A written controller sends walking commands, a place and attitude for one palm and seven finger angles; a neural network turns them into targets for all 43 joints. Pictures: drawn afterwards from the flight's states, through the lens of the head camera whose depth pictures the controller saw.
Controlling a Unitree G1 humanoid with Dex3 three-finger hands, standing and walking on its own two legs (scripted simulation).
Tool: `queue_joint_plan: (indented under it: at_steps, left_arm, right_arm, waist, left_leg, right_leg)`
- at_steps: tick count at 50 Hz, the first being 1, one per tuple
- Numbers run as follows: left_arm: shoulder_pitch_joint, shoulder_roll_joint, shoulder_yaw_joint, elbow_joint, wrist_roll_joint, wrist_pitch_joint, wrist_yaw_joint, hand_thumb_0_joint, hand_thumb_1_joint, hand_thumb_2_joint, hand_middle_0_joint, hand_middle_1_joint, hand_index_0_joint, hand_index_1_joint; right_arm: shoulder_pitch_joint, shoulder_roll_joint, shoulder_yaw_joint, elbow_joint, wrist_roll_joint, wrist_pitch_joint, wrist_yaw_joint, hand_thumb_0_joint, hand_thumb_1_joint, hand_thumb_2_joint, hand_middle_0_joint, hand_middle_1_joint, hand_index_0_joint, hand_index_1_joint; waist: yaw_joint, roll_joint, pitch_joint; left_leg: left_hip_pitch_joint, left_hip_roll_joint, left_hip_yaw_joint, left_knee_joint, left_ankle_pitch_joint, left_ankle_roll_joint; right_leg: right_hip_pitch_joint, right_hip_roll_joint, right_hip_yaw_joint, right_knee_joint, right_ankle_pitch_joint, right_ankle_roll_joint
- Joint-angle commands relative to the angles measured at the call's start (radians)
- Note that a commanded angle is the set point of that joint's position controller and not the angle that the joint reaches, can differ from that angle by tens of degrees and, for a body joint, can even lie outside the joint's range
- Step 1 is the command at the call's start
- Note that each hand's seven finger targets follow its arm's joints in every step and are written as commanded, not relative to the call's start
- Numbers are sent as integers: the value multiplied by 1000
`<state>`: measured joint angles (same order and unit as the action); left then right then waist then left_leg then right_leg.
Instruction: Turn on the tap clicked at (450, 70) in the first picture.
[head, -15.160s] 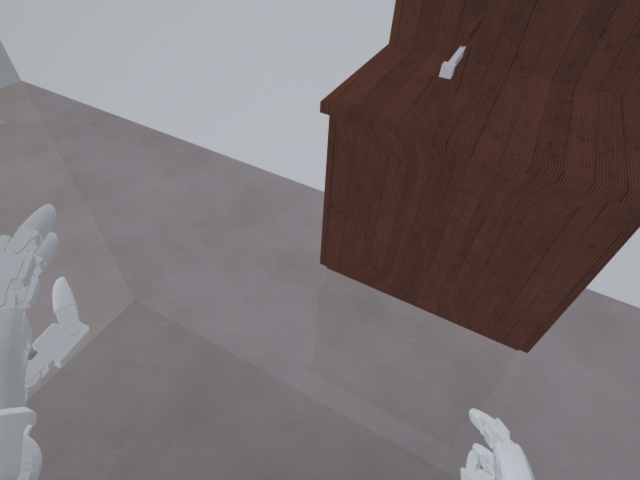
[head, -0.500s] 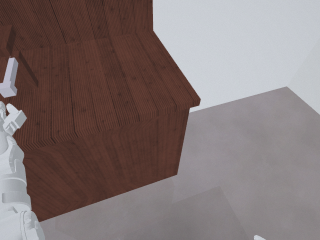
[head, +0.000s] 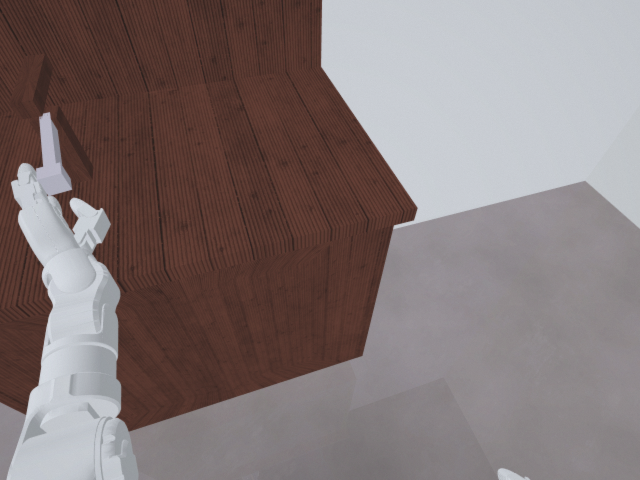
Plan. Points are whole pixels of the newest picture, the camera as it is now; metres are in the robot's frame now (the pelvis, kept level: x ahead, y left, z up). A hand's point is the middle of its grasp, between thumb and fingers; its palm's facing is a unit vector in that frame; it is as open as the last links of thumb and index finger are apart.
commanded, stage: push the lever round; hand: left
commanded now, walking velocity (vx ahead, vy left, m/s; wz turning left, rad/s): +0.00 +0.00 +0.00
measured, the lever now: (54, 179) +0.45 +0.37 +0.13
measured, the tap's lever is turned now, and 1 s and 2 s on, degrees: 9 35 59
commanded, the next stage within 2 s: lift the hand up off the lever in 1.76 s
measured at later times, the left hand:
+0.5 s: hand (135, 203) +0.42 +0.26 +0.12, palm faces +0.76 -0.64 -0.08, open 8.1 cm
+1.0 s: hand (161, 182) +0.47 +0.24 +0.11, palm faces +0.82 -0.56 -0.10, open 8.0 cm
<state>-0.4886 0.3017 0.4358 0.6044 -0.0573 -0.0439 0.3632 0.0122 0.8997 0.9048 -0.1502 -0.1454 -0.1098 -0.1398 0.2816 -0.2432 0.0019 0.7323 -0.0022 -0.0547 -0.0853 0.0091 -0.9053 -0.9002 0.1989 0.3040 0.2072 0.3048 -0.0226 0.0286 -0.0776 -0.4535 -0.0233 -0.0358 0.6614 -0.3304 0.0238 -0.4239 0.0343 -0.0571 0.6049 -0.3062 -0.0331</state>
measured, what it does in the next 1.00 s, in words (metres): stands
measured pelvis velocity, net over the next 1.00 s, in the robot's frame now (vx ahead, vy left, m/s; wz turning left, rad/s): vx -0.01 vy -0.02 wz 0.00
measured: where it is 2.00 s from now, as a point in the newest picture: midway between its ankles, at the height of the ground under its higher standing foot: outside the picture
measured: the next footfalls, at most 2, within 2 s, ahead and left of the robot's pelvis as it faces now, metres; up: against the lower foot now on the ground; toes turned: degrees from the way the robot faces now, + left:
none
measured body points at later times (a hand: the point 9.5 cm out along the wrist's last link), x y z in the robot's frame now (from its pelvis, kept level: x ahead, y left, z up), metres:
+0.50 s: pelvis -0.01 -0.01 +0.00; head +0.02 -0.01 +0.45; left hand +0.38 +0.29 +0.12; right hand +0.08 -0.27 -0.13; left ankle +0.00 +0.10 -0.72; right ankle +0.00 -0.10 -0.72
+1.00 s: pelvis -0.01 -0.02 -0.01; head +0.04 -0.02 +0.44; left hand +0.42 +0.27 +0.12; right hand +0.00 -0.29 -0.14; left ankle +0.00 +0.10 -0.72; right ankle +0.00 -0.10 -0.72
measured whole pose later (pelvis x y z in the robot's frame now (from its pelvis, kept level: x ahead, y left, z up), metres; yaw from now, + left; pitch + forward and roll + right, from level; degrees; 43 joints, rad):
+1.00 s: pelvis -0.01 -0.02 -0.01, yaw +0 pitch +12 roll -1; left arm -0.88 0.33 0.53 1.06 0.11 -0.10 0.75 0.01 0.90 0.90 -0.15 -0.15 -0.10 -0.13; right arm 0.36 -0.25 -0.03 0.79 -0.08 -0.03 -0.01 0.01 -0.91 -0.90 0.20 0.30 0.21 0.30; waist -0.12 0.04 -0.12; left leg -0.61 0.00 -0.05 0.72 -0.33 0.00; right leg -0.59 0.06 -0.07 0.68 -0.31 -0.06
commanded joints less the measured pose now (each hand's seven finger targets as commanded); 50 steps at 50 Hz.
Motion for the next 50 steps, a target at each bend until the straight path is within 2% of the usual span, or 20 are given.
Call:
queue_joint_plan:
  at_steps: [1,2,4,10,13,14,16,17,18,22,25,36,37,38,40,41,42,45,47,50]
  left_arm:
    - [-433,214,-27,-223,36,-47,44,0,900,900,-150,-150,-150,-150]
    - [-441,228,-14,-230,42,-47,56,0,900,900,-150,-150,-150,-150]
    - [-449,173,-51,-236,49,-45,74,0,900,900,-150,-150,-150,-150]
    - [-503,134,-71,-199,77,-42,139,0,900,900,-150,-150,-150,-150]
    - [-540,132,-68,-187,92,-46,170,0,900,900,-150,-150,-150,-150]
    - [-516,144,-48,-172,93,-46,180,0,900,900,-150,-150,-150,-150]
    - [-546,124,-67,-143,101,-41,195,0,900,900,-150,-150,-150,-150]
    - [-563,155,-44,-127,109,-42,204,0,900,900,-150,-150,-150,-150]
    - [-601,125,-73,-119,113,-42,210,0,900,900,-150,-150,-150,-150]
    - [-656,163,-34,-52,128,-52,242,0,900,900,-150,-150,-150,-150]
    - [-707,119,-71,2,142,-67,263,0,900,900,-150,-150,-150,-150]
    - [-857,180,-18,188,182,-109,342,0,900,900,-150,-150,-150,-150]
    - [-839,226,23,222,188,-106,350,0,900,900,-150,-150,-150,-150]
    - [-864,229,18,218,188,-106,356,0,900,900,-150,-150,-150,-150]
    - [-843,256,48,240,192,-106,362,0,900,900,-150,-150,-150,-150]
    - [-865,246,33,239,194,-105,364,0,900,900,-150,-150,-150,-150]
    - [-850,285,70,258,199,-104,369,0,900,900,-150,-150,-150,-150]
    - [-877,245,32,246,206,-107,375,0,900,900,-150,-150,-150,-150]
    - [-846,263,62,252,205,-109,384,0,900,900,-150,-150,-150,-150]
    - [-897,214,20,245,202,-109,392,0,900,900,-150,-150,-150,-150]
  right_arm:
    - [-9,-142,-54,-95,-3,-32,-10,0,-900,-900,200,300,200,300]
    - [-10,-145,-55,-92,-8,-29,-12,0,-900,-900,200,300,200,300]
    - [-16,-136,-57,-95,-9,-28,-6,0,-900,-900,200,300,200,300]
    - [-22,-133,-60,-84,-18,-21,2,0,-900,-900,200,300,200,300]
    - [-20,-131,-63,-77,-25,-20,5,0,-900,-900,200,300,200,300]
    - [-16,-132,-65,-76,-26,-18,7,0,-900,-900,200,300,200,300]
    - [-22,-130,-61,-75,-28,-16,9,0,-900,-900,200,300,200,300]
    - [-21,-134,-63,-68,-30,-12,7,0,-900,-900,200,300,200,300]
    - [-23,-130,-59,-70,-30,-13,8,0,-900,-900,200,300,200,300]
    - [-11,-132,-62,-58,-40,-8,10,0,-900,-900,200,300,200,300]
    - [-5,-127,-63,-49,-44,-14,16,0,-900,-900,200,300,200,300]
    - [61,-133,-69,-22,-66,-14,40,0,-900,-900,200,300,200,300]
    - [68,-139,-70,-18,-69,-11,40,0,-900,-900,200,300,200,300]
    - [72,-139,-69,-23,-68,-9,42,0,-900,-900,200,300,200,300]
    - [88,-139,-72,-28,-70,-5,46,0,-900,-900,200,300,200,300]
    - [91,-139,-71,-26,-69,-3,48,0,-900,-900,200,300,200,300]
    - [99,-142,-74,-22,-72,-2,50,0,-900,-900,200,300,200,300]
    - [112,-140,-73,-24,-71,-2,60,0,-900,-900,200,300,200,300]
    - [122,-143,-79,-19,-72,-2,65,0,-900,-900,200,300,200,300]
    - [127,-143,-79,-14,-73,-6,74,0,-900,-900,200,300,200,300]
  waist:
    - [-17,45,-281]
    - [-18,54,-286]
    - [-17,63,-299]
    - [-27,46,-295]
    - [-29,64,-311]
    - [-21,32,-325]
    - [-32,23,-300]
    - [-36,17,-285]
    - [-44,20,-282]
    - [-48,25,-287]
    - [-67,28,-290]
    - [-94,8,-341]
    - [-86,-7,-336]
    - [-96,-4,-346]
    - [-85,-25,-368]
    - [-98,-16,-362]
    - [-87,-9,-367]
    - [-101,30,-369]
    - [-91,24,-380]
    - [-114,22,-365]
  left_leg:
    - [148,30,-41,-81,356,-28]
    - [153,30,-40,-78,363,-26]
    - [164,29,-33,-76,376,-29]
    - [151,29,-37,-74,353,-31]
    - [154,28,-35,-69,352,-35]
    - [143,28,-34,-69,349,-32]
    - [113,23,-25,-65,321,-23]
    - [103,24,-32,-69,289,-22]
    - [98,22,-28,-69,271,-17]
    - [68,16,-26,-63,219,-9]
    - [63,15,-23,-54,192,-6]
    - [-22,8,-9,-19,149,10]
    - [-46,7,-12,-19,135,12]
    - [-52,8,-5,-17,133,14]
    - [-71,8,3,-13,149,17]
    - [-74,8,9,-6,152,19]
    - [-86,6,6,-5,141,19]
    - [-64,10,9,-2,173,19]
    - [-56,11,2,-1,188,17]
    - [-45,14,2,-1,189,18]
  right_leg:
    - [122,-6,28,-42,273,-4]
    - [123,-6,31,-44,276,-4]
    - [124,-7,30,-42,286,-3]
    - [108,-7,27,-37,266,-4]
    - [101,-7,28,-34,263,-4]
    - [117,-6,27,-33,265,-4]
    - [115,-10,31,-34,267,-2]
    - [104,-10,30,-40,236,-1]
    - [93,-12,33,-40,228,1]
    - [85,-14,39,-46,194,2]
    - [55,-15,40,-43,174,5]
    - [46,-21,55,-30,167,17]
    - [51,-21,57,-33,154,17]
    - [56,-25,61,-32,161,22]
    - [88,-26,64,-29,191,25]
    - [86,-29,69,-32,207,29]
    - [89,-28,71,-32,196,28]
    - [76,-25,65,-25,229,26]
    - [78,-18,57,-21,230,23]
    - [55,-16,51,-24,224,25]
